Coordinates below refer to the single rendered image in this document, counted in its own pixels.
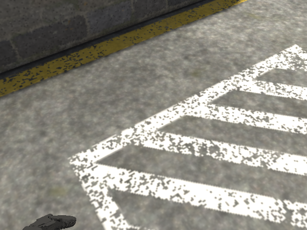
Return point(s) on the robot left hand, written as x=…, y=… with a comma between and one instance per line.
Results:
x=50, y=222

